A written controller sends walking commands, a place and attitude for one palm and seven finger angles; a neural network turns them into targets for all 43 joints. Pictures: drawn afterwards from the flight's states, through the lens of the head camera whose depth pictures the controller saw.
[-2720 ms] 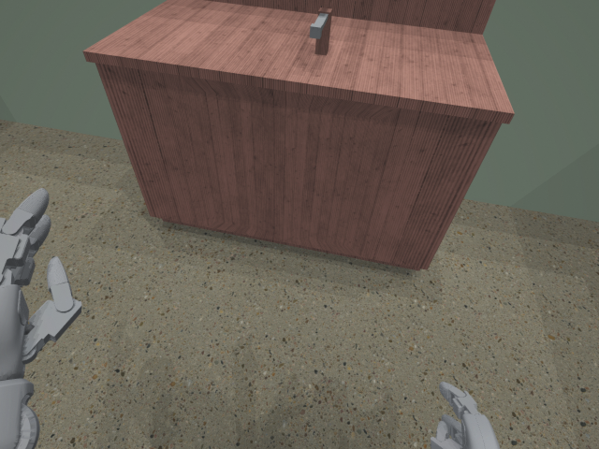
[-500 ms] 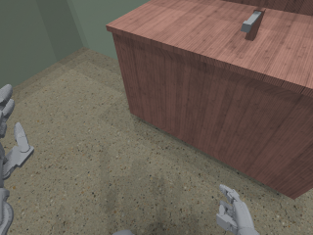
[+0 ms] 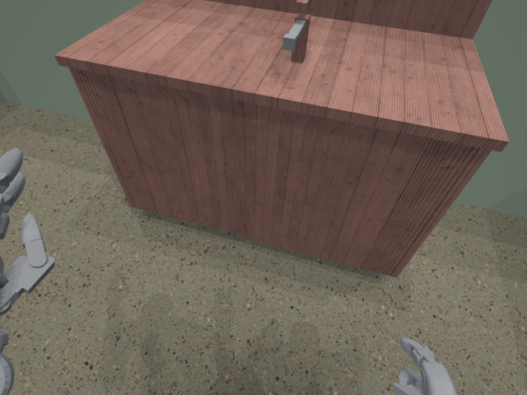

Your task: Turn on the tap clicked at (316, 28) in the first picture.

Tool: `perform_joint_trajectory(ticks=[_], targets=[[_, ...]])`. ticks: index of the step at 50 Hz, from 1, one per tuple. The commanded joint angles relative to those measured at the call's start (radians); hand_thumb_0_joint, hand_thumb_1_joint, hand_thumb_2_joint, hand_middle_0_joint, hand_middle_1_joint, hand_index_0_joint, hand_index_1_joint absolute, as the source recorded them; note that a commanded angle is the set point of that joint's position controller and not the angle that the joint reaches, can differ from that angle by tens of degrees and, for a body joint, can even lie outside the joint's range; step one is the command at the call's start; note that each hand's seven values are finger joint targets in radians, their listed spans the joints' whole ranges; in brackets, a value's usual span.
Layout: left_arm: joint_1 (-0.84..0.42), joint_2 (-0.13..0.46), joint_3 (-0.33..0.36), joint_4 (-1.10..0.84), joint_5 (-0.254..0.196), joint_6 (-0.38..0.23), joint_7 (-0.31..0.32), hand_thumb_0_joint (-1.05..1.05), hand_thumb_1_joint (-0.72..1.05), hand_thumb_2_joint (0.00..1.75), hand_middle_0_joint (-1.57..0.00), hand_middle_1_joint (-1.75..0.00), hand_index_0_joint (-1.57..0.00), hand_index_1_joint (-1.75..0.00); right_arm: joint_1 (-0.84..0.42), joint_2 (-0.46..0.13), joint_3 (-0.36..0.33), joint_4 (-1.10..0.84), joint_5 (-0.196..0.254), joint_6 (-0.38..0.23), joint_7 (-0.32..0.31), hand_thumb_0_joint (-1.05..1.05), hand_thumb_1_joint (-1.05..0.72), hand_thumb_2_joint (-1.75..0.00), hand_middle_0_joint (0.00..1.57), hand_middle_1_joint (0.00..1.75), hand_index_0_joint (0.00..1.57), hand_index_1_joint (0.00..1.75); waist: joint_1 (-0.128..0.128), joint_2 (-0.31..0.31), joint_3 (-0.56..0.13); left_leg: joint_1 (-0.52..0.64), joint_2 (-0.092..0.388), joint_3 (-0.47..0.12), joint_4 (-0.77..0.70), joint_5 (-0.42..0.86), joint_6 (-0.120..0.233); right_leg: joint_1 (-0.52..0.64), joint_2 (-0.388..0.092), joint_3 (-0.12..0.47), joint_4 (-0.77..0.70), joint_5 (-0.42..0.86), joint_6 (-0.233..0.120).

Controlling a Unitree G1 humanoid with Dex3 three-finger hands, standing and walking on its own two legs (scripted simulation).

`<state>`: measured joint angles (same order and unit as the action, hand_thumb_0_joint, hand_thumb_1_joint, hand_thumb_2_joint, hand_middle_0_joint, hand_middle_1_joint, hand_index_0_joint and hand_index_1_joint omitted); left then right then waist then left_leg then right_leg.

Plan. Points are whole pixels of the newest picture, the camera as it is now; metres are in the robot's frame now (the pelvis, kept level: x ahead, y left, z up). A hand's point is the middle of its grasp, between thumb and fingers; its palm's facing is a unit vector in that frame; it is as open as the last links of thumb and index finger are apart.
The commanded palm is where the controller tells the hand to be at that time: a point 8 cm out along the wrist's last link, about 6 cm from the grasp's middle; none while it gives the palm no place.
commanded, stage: turn to face it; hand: left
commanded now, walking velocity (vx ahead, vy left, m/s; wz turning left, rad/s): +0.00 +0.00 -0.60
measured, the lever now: (289, 42) +0.85 +0.00 +0.15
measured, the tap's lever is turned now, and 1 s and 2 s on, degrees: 0 0 0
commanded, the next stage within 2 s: take the last steps up to it in 0.86 s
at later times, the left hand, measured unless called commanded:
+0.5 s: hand (205, 265) +0.22 +0.09 +0.17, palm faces +0.00 -0.84 -0.54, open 7.4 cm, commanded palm +0.18 +0.16 +0.18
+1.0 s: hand (244, 291) +0.19 +0.04 +0.18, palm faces -0.05 -0.90 -0.43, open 7.4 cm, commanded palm +0.16 +0.11 +0.18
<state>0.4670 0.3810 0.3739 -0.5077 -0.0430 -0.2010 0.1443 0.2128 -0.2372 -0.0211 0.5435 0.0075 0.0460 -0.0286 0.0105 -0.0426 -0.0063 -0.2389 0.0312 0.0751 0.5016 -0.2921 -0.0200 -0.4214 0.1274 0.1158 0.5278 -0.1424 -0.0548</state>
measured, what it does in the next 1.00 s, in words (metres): walks backwards, turning right: right foot, then left foot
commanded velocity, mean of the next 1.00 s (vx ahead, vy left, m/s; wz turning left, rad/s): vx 0.02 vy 0.01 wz -0.40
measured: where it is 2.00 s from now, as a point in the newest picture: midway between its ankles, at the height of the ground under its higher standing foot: outside the picture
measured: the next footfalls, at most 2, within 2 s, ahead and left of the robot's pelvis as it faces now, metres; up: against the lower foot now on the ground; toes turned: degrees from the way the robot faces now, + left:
right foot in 0.28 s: -0.02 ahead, -0.15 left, +0.00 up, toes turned -18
left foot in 0.68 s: +0.01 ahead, +0.07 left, +0.00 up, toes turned -19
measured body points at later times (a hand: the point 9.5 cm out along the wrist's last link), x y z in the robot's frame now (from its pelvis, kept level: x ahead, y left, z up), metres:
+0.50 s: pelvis -0.07 -0.05 +0.00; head +0.00 -0.08 +0.44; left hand +0.22 +0.13 +0.20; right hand +0.00 -0.34 -0.10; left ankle -0.04 +0.10 -0.67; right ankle -0.05 -0.14 -0.73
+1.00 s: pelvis -0.12 -0.05 -0.01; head -0.10 -0.07 +0.44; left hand +0.19 +0.09 +0.20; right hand -0.06 -0.30 -0.10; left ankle -0.02 +0.08 -0.73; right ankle -0.17 -0.15 -0.74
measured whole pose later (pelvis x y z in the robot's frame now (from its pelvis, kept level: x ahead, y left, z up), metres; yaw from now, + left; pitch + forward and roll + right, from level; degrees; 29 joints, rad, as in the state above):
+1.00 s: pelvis -0.12 -0.05 -0.01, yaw -31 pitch -1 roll -1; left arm 0.40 0.38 0.35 -0.49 -0.01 -0.20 0.15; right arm 0.20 -0.12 0.05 0.56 0.01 -0.08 -0.01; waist 0.03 0.04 0.06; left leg -0.32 0.19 0.14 0.66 -0.31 -0.07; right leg -0.26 0.00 -0.10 0.57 -0.28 0.02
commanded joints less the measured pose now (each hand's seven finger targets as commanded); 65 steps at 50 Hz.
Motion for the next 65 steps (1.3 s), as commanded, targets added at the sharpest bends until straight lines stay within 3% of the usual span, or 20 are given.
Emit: perform_joint_trajectory(ticks=[1,4,12,14,16,19,22,28,32,33,35,37,41,47,48,50,51,52,57,65], targets=[[-0.147,0.202,0.125,-0.271,0.040,-0.072,0.011,0.00,0.90,0.90,-0.20,-0.30,-0.20,-0.30,-0.100,-0.074,-0.021,-0.162,-0.003,-0.074,-0.009,0.00,-0.90,-0.90,0.20,0.30,0.20,0.30,0.031,0.310,-0.055,-0.006,0.436,-0.267,-0.278,-0.003,0.183,-0.136,-0.094,-0.057,0.596,-0.316,0.090],[-0.223,0.147,0.065,-0.294,0.037,-0.061,-0.001,0.00,0.90,0.90,-0.20,-0.30,-0.20,-0.30,-0.092,-0.080,-0.029,-0.142,0.004,-0.085,0.010,0.00,-0.90,-0.90,0.20,0.30,0.20,0.30,0.022,0.288,0.036,-0.055,0.363,-0.029,-0.224,0.047,0.142,-0.135,-0.154,-0.111,0.597,-0.272,0.109],[-0.205,0.124,0.046,-0.148,0.029,-0.038,0.003,0.00,0.90,0.90,-0.20,-0.30,-0.20,-0.30,-0.033,-0.111,-0.035,-0.128,0.005,-0.137,0.024,0.00,-0.90,-0.90,0.20,0.30,0.20,0.30,-0.003,0.279,-0.020,0.018,0.317,0.075,0.008,0.323,0.033,0.165,-0.098,-0.275,0.031,-0.171,0.111],[-0.157,0.160,0.079,-0.157,0.034,-0.042,0.007,0.00,0.90,0.90,-0.20,-0.30,-0.20,-0.30,-0.024,-0.093,-0.035,-0.131,0.013,-0.133,0.033,0.00,-0.90,-0.90,0.20,0.30,0.20,0.30,-0.001,0.132,-0.093,-0.043,0.245,0.110,0.232,0.219,-0.009,0.302,-0.194,-0.152,-0.096,0.057,0.049],[-0.091,0.257,0.184,-0.203,0.017,-0.060,0.029,0.00,0.90,0.90,-0.20,-0.30,-0.20,-0.30,-0.099,-0.049,-0.008,-0.163,0.007,-0.122,0.026,0.00,-0.90,-0.90,0.20,0.30,0.20,0.30,0.036,-0.210,-0.142,-0.372,0.064,0.043,0.591,-0.363,-0.067,0.462,-0.466,0.267,-0.096,0.755,-0.124],[0.089,0.261,0.246,-0.275,-0.018,-0.060,0.023,0.00,0.90,0.90,-0.20,-0.30,-0.20,-0.30,-0.121,-0.036,-0.008,-0.162,0.012,-0.081,0.026,0.00,-0.90,-0.90,0.20,0.30,0.20,0.30,0.022,-0.091,-0.201,-0.428,0.098,-0.110,0.721,-0.233,-0.066,0.480,-0.428,0.239,-0.061,0.546,-0.142],[0.128,0.232,0.249,-0.322,-0.024,-0.083,0.032,0.00,0.90,0.90,-0.20,-0.30,-0.20,-0.30,-0.135,-0.029,-0.004,-0.142,0.004,-0.052,0.020,0.00,-0.90,-0.90,0.20,0.30,0.20,0.30,0.002,-0.022,-0.213,-0.360,0.075,-0.072,0.576,-0.155,-0.073,0.432,-0.374,0.145,-0.085,0.510,-0.126],[0.102,0.200,0.208,-0.265,-0.016,-0.064,0.033,0.00,0.90,0.90,-0.20,-0.30,-0.20,-0.30,-0.098,-0.072,-0.032,-0.138,0.006,-0.067,-0.001,0.00,-0.90,-0.90,0.20,0.30,0.20,0.30,0.010,-0.071,-0.178,-0.157,0.036,-0.043,0.286,-0.129,-0.044,0.259,-0.353,0.204,-0.146,0.236,-0.129],[0.053,0.173,0.154,-0.207,-0.003,-0.046,0.028,0.00,0.90,0.90,-0.20,-0.30,-0.20,-0.30,-0.065,-0.087,-0.034,-0.129,0.011,-0.071,-0.015,0.00,-0.90,-0.90,0.20,0.30,0.20,0.30,-0.012,-0.048,-0.146,0.080,0.030,-0.024,-0.003,-0.016,-0.013,0.085,-0.295,0.190,-0.147,-0.022,-0.051],[0.017,0.167,0.136,-0.226,0.000,-0.050,0.024,0.00,0.90,0.90,-0.20,-0.30,-0.20,-0.30,-0.065,-0.097,-0.041,-0.133,0.011,-0.075,-0.022,0.00,-0.90,-0.90,0.20,0.30,0.20,0.30,-0.015,0.002,-0.132,0.142,0.069,-0.046,-0.081,0.001,0.008,0.030,-0.254,0.171,-0.103,-0.074,-0.020],[-0.039,0.168,0.124,-0.269,0.019,-0.065,0.021,0.00,0.90,0.90,-0.20,-0.30,-0.20,-0.30,-0.082,-0.126,-0.044,-0.151,0.006,-0.085,-0.032,0.00,-0.90,-0.90,0.20,0.30,0.20,0.30,0.005,0.291,-0.079,0.156,0.335,-0.299,-0.195,0.201,0.124,-0.110,-0.094,0.001,0.202,-0.308,0.059],[-0.055,0.163,0.102,-0.211,0.033,-0.070,0.018,0.00,0.90,0.90,-0.20,-0.30,-0.20,-0.30,-0.099,-0.080,-0.024,-0.134,-0.009,-0.107,-0.027,0.00,-0.90,-0.90,0.20,0.30,0.20,0.30,0.004,0.352,-0.010,-0.066,0.419,-0.305,-0.260,0.158,0.193,-0.079,-0.120,-0.071,0.567,-0.344,0.083],[-0.147,0.102,0.013,-0.244,0.042,-0.063,0.012,0.00,0.90,0.90,-0.20,-0.30,-0.20,-0.30,-0.058,-0.096,-0.036,-0.110,0.005,-0.142,-0.007,0.00,-0.90,-0.90,0.20,0.30,0.20,0.30,0.001,0.311,0.005,-0.030,0.301,-0.049,-0.149,0.301,0.121,-0.020,-0.136,-0.170,0.386,-0.307,0.099],[-0.148,0.133,0.066,-0.178,0.031,-0.053,0.015,0.00,0.90,0.90,-0.20,-0.30,-0.20,-0.30,-0.054,-0.095,-0.029,-0.102,0.005,-0.174,0.006,0.00,-0.90,-0.90,0.20,0.30,0.20,0.30,-0.003,0.274,-0.041,-0.045,0.269,-0.003,-0.006,0.224,0.056,0.217,-0.107,-0.263,-0.019,-0.157,0.101],[-0.144,0.150,0.085,-0.176,0.029,-0.055,0.014,0.00,0.90,0.90,-0.20,-0.30,-0.20,-0.30,-0.052,-0.087,-0.028,-0.101,0.007,-0.175,0.008,0.00,-0.90,-0.90,0.20,0.30,0.20,0.30,-0.005,0.222,-0.067,-0.059,0.242,0.012,0.065,0.181,0.037,0.267,-0.139,-0.232,-0.092,-0.076,0.088],[-0.114,0.203,0.122,-0.164,0.031,-0.057,0.023,0.00,0.90,0.90,-0.20,-0.30,-0.20,-0.30,-0.069,-0.039,-0.013,-0.116,0.008,-0.157,0.006,0.00,-0.90,-0.90,0.20,0.30,0.20,0.30,-0.017,-0.129,-0.114,-0.267,0.068,0.070,0.350,-0.182,-0.020,0.372,-0.408,0.149,-0.168,0.218,-0.049],[-0.099,0.232,0.159,-0.153,0.022,-0.056,0.033,0.00,0.90,0.90,-0.20,-0.30,-0.20,-0.30,-0.106,-0.044,-0.002,-0.106,0.001,-0.154,-0.001,0.00,-0.90,-0.90,0.20,0.30,0.20,0.30,0.006,-0.177,-0.116,-0.332,0.039,0.006,0.500,-0.281,-0.014,0.368,-0.490,0.208,-0.199,0.274,-0.112],[-0.057,0.199,0.136,-0.123,0.012,-0.042,0.024,0.00,0.90,0.90,-0.20,-0.30,-0.20,-0.30,-0.092,-0.065,-0.021,-0.091,0.010,-0.143,-0.004,0.00,-0.90,-0.90,0.20,0.30,0.20,0.30,-0.005,-0.206,-0.135,-0.339,0.050,-0.064,0.591,-0.221,-0.010,0.354,-0.481,0.230,-0.238,0.067,-0.103],[0.081,0.185,0.168,-0.181,0.012,-0.075,0.030,0.00,0.90,0.90,-0.20,-0.30,-0.20,-0.30,-0.121,-0.055,-0.007,-0.071,0.003,-0.103,-0.013,0.00,-0.90,-0.90,0.20,0.30,0.20,0.30,-0.021,-0.074,-0.098,-0.371,0.078,-0.062,0.515,-0.065,-0.013,0.337,-0.440,0.051,-0.233,0.084,-0.109],[-0.010,0.166,0.116,-0.215,0.032,-0.089,0.055,0.00,0.90,0.90,-0.20,-0.30,-0.20,-0.30,-0.057,-0.068,-0.041,-0.057,-0.013,-0.149,-0.040,0.00,-0.90,-0.90,0.20,0.30,0.20,0.30,-0.009,-0.033,-0.098,-0.067,0.022,0.044,0.060,-0.050,0.030,0.246,-0.432,0.033,-0.228,-0.258,-0.087]])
